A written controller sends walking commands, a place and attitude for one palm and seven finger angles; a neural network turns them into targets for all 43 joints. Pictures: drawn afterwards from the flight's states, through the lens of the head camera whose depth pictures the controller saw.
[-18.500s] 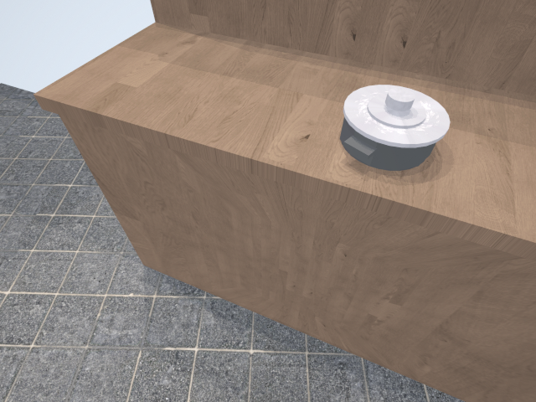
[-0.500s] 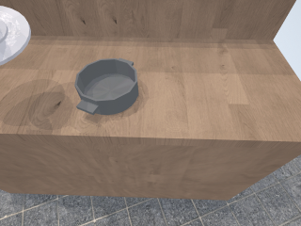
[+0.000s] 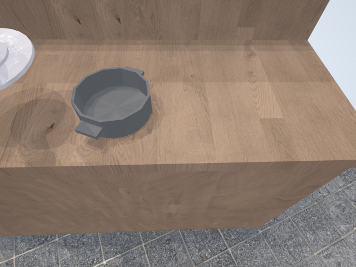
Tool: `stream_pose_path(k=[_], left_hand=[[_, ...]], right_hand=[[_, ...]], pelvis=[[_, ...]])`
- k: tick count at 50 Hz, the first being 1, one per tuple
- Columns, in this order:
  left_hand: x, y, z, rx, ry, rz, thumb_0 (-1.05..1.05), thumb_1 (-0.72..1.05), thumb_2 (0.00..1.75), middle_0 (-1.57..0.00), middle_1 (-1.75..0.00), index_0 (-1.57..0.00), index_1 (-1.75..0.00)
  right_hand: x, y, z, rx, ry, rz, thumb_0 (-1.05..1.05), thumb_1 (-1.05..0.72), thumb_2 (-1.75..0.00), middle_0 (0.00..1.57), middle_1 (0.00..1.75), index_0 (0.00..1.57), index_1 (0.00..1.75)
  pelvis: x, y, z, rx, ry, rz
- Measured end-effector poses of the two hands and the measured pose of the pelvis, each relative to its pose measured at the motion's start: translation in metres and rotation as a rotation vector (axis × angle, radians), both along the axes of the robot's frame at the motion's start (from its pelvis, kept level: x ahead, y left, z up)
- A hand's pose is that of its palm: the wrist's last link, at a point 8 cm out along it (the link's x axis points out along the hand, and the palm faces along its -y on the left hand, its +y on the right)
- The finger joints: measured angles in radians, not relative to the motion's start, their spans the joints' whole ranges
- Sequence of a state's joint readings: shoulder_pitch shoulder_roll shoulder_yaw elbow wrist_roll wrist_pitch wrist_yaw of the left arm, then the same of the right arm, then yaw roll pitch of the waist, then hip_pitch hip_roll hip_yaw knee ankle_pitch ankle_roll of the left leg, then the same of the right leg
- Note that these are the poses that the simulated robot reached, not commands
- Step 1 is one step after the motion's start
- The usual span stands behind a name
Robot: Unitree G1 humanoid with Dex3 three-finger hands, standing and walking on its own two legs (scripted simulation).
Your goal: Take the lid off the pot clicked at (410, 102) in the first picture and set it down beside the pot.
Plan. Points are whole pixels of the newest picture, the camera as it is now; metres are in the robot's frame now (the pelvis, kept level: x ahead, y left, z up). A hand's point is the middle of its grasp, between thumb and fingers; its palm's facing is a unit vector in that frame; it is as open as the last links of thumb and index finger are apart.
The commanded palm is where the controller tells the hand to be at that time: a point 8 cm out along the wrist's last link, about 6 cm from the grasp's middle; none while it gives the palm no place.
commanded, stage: lower the lid onto the table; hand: left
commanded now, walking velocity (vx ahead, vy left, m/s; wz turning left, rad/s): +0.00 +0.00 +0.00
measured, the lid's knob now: out of the picture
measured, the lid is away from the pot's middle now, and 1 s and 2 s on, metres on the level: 0.23 0.23 0.23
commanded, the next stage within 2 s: none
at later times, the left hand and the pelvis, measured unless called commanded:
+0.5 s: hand out of the picture +0.45 +0.33 +0.22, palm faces -0.28 -0.23 -0.93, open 7.4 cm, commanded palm +0.45 +0.34 +0.30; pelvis +0.00 +0.00 +0.00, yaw +1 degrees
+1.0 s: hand out of the picture +0.45 +0.34 +0.19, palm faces -0.35 -0.25 -0.90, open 7.4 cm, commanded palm +0.46 +0.35 +0.26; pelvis -0.01 +0.01 +0.00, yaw +0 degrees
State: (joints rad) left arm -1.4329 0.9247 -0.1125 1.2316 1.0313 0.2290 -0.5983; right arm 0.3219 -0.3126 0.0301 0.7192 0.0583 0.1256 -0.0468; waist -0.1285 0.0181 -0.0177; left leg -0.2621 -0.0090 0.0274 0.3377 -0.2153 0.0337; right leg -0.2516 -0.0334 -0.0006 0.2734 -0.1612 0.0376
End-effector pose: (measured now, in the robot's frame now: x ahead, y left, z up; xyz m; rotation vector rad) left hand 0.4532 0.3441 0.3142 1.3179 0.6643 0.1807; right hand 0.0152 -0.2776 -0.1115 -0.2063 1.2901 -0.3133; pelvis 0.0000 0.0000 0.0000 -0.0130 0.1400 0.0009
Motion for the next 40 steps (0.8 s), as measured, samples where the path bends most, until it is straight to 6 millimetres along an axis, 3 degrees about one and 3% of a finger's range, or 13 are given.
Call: stream_pose_path(k=[8,25,31,40], left_hand=[[0.009,0.003,-0.005,0.023,-0.032,-0.023,-0.01,0.33,0.52,-0.69,-0.95,-0.67,-0.93],[-0.002,-0.007,-0.032,0.021,0.027,-0.071,-0.01,0.33,0.52,-0.69,-0.95,-0.66,-0.93],[-0.008,-0.001,-0.04,0.013,0.052,-0.064,-0.01,0.33,0.52,-0.69,-0.95,-0.66,-0.93],[-0.011,0.01,-0.055,0.014,0.098,-0.053,-0.01,0.34,0.52,-0.69,-0.95,-0.66,-0.93]], right_hand=[[0.002,0.002,0.001,0.005,0.011,-0.007,0.01,-0.9,-0.9,0.2,0.3,0.2,0.3],[0.05,0.013,-0.004,0.041,-0.101,0.053,0.01,-0.9,-0.9,0.2,0.3,0.2,0.3],[0.042,0.009,-0.001,0.021,-0.086,0.051,0.01,-0.9,-0.9,0.2,0.3,0.2,0.3],[0.005,0.0,0.0,-0.014,0.001,0.016,0.01,-0.9,-0.9,0.2,0.3,0.2,0.3]], pelvis=[[0.008,0.004,-0.001,-0.003,0.013,0.003],[0.001,0.004,-0.002,-0.003,0.001,0.015],[-0.003,0.001,-0.002,-0.004,-0.001,0.018],[-0.007,0.002,-0.003,-0.008,0.0,0.019]])
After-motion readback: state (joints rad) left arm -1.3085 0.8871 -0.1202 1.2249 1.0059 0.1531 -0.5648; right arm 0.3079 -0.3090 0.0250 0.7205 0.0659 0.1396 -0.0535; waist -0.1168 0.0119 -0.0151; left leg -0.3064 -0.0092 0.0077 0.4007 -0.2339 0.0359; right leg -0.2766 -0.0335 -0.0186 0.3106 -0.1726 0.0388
